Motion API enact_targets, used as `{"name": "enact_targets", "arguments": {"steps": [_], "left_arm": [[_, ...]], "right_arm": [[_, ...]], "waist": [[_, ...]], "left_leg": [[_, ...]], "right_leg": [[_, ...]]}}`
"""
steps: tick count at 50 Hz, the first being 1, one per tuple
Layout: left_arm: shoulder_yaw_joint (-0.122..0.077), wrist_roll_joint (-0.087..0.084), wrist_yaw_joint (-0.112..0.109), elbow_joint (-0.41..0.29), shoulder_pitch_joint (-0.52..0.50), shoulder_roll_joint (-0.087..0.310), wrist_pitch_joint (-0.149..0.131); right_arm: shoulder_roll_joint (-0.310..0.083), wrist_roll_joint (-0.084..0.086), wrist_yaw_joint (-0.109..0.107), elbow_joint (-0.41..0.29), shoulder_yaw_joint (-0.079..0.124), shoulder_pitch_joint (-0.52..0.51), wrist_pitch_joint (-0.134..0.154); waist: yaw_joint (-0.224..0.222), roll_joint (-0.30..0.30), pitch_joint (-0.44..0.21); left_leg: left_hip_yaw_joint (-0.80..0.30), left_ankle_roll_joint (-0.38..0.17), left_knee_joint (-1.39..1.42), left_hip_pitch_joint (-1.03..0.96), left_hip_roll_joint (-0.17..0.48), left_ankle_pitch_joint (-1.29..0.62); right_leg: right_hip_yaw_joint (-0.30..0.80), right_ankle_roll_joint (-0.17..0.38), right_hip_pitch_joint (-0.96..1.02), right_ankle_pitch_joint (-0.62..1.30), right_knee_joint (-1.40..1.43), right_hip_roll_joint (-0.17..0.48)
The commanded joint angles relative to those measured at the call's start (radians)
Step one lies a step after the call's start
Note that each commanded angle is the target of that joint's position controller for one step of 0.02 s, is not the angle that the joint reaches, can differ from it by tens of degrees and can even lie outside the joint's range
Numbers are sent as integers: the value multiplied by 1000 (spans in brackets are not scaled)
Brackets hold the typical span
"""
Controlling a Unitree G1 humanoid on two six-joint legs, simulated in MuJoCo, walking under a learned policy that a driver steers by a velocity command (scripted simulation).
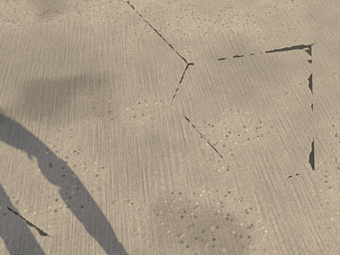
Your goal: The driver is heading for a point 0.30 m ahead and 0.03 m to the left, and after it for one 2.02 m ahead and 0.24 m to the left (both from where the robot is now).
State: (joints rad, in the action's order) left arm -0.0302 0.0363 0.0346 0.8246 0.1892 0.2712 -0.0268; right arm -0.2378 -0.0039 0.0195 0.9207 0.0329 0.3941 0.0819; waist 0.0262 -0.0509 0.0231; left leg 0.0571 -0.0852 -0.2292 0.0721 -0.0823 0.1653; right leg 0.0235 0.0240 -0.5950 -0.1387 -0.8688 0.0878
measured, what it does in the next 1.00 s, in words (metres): goes down: right foot, then left foot 0.03 m lower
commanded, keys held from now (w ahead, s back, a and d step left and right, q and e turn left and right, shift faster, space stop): w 0.12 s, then no key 0.88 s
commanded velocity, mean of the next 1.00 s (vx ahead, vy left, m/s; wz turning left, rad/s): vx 0.18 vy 0.00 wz -0.01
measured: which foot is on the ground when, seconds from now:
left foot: down 0.00-0.26, up 0.28-0.62, down 0.64-1.00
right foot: up 0.00-0.22, down 0.24-1.00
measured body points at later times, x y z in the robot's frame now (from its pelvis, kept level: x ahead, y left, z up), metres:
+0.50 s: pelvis +0.22 -0.05 -0.01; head +0.25 -0.05 +0.44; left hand +0.28 +0.19 -0.15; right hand +0.28 -0.30 -0.16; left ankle +0.25 +0.09 -0.72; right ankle +0.26 -0.13 -0.75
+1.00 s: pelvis +0.26 -0.03 -0.04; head +0.25 -0.02 +0.41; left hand +0.25 +0.19 -0.21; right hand +0.28 -0.25 -0.20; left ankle +0.30 +0.07 -0.80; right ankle +0.28 -0.13 -0.75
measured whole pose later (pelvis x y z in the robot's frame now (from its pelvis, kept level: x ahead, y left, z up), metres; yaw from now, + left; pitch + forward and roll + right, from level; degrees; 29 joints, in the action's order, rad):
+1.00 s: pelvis +0.26 -0.03 -0.04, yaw +2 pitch -3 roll -5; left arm -0.01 0.02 -0.03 1.14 0.28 0.13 0.01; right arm -0.17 -0.01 -0.04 1.11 -0.04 0.28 0.02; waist -0.02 0.07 0.02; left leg -0.04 -0.01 -0.37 0.18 0.06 0.15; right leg -0.10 0.06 -0.28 -0.08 -0.66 -0.08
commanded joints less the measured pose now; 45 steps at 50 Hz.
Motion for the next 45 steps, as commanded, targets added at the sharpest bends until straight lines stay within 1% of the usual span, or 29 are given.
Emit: {"name": "enact_targets", "arguments": {"steps": [1,5,6,9,11,12,13,14,15,16,17,18,19,20,23,25,28,31,32,33,34,35,37,39,40,41,42,44,45], "left_arm": [[6,-5,5,-80,-96,27,-12],[4,-6,3,-91,-167,50,-20],[2,-6,2,-102,-196,55,-24],[3,0,-2,-93,-206,49,-46],[-7,8,-12,-38,-70,65,-62],[-13,15,-19,14,61,74,-78],[-39,16,-29,48,149,158,-90],[-47,4,-26,65,228,146,-80],[-23,-12,-21,73,193,115,-86],[-14,-17,-20,76,156,100,-94],[-7,-31,-31,72,101,62,-92],[7,-44,-39,69,49,15,-92],[12,-31,-44,69,12,10,-90],[16,-20,-47,75,21,16,-94],[11,-20,-41,90,1,55,-113],[13,-30,-35,104,-4,46,-123],[4,-33,-31,140,43,52,-116],[0,-45,-46,162,55,26,-86],[2,-48,-52,169,97,2,-78],[-2,-58,-56,180,167,-23,-73],[3,-52,-68,217,243,-49,-56],[-7,-39,-77,227,222,-14,-34],[-10,-22,-71,221,152,-9,2],[-8,-22,-60,230,131,-23,21],[-3,-25,-59,245,148,-46,25],[1,-23,-60,264,169,-59,29],[5,-20,-62,278,178,-66,37],[2,-20,-68,284,134,-44,47],[4,-19,-67,289,124,-53,48]], "right_arm": [[-138,6,0,-33,29,7,15],[-144,-5,-7,-6,29,66,15],[-140,-9,-15,11,30,93,14],[-136,-18,-31,30,29,89,5],[-146,-19,-36,35,30,60,3],[-149,-8,-35,36,31,36,1],[-63,34,-22,32,6,157,-2],[-112,66,-30,27,9,92,5],[-152,50,-34,-1,27,-9,7],[-111,45,-39,18,23,46,4],[-71,31,-45,44,7,70,-11],[-66,-10,-46,47,4,26,-24],[-61,-30,-40,51,3,20,-35],[-60,-37,-33,56,3,19,-43],[-24,-19,-26,80,-7,50,-51],[-29,-20,-33,91,-8,23,-44],[-32,-10,-43,96,-13,-36,-28],[-49,-17,-48,157,-11,36,-10],[-76,-28,-46,171,-9,55,1],[-96,-30,-42,167,-14,61,7],[-104,-20,-44,150,-21,14,6],[-53,-32,-44,144,-35,-36,6],[-36,-43,-50,135,-49,-81,-2],[-20,-20,-57,125,-58,-93,-14],[-29,-13,-58,129,-58,-91,-20],[-32,-6,-60,131,-59,-97,-28],[-54,-1,-61,131,-53,-118,-36],[-36,-7,-57,136,-57,-126,-50],[-22,-6,-56,141,-59,-123,-55]], "waist": [[1,122,41],[22,115,33],[29,121,44],[29,102,59],[-28,115,-1],[-89,87,-52],[-66,-95,-216],[-149,-159,-327],[-118,-78,-252],[-80,-118,-217],[-49,-106,-150],[-37,-58,-52],[-15,-52,-37],[-9,-33,-51],[35,-15,-91],[28,-24,-95],[-3,-9,-33],[26,58,28],[9,127,40],[-22,246,31],[-19,328,27],[-31,268,56],[-45,190,0],[-57,132,-43],[-64,133,-56],[-72,129,-54],[-72,163,-41],[-65,127,25],[-66,108,49]], "left_leg": [[-117,-101,125,56,221,-283],[-119,-107,67,-64,270,-374],[-141,-108,48,-148,295,-385],[-121,-87,-77,-208,280,-578],[-115,-51,-233,-144,258,-728],[-84,-26,-400,-102,208,-692],[-40,39,-654,203,134,-403],[6,61,-934,346,-9,191],[-89,43,-949,382,7,419],[-143,43,-945,370,32,412],[-143,45,-889,396,84,366],[-147,57,-788,360,126,334],[-127,66,-729,306,127,322],[-116,72,-694,257,117,296],[-69,73,-564,134,112,74],[-71,73,-490,105,121,-41],[-65,95,-311,81,117,-173],[-54,95,-79,-50,124,-312],[-101,89,-86,-92,197,-550],[-177,17,-179,-99,336,-1007],[-219,-100,-128,63,404,-1014],[-230,-124,-92,142,388,-892],[-215,-112,-65,190,344,-683],[-174,-78,-69,175,294,-579],[-164,-60,-78,169,286,-527],[-154,-42,-81,177,281,-444],[-168,-35,-61,243,288,-281],[-174,-10,-25,312,264,-36],[-175,4,-13,323,255,65]], "right_leg": [[-60,-16,30,124,161,-11],[-61,7,16,164,209,-17],[-12,18,-41,209,232,6],[-35,37,-1,167,356,-40],[-54,65,224,126,394,-94],[-65,81,374,244,481,-104],[109,166,761,579,387,64],[318,257,865,848,459,242],[258,228,774,1090,491,237],[243,269,741,1278,461,287],[210,269,680,1120,493,286],[149,231,534,931,553,215],[121,211,468,844,578,175],[102,220,433,906,587,172],[-9,204,320,837,609,113],[-16,191,296,707,602,103],[-5,181,262,430,585,79],[-2,138,177,183,428,27],[-27,104,123,42,308,-30],[-91,61,83,-273,120,-134],[-53,48,199,-380,104,-146],[-30,38,259,-368,69,-133],[-8,21,340,-264,92,-116],[-1,-2,368,-240,139,-106],[-1,-10,373,-243,152,-107],[-2,-14,378,-239,160,-103],[-7,-12,419,-205,184,-92],[-13,-2,424,-130,230,-98],[-3,4,417,-84,272,-94]]}}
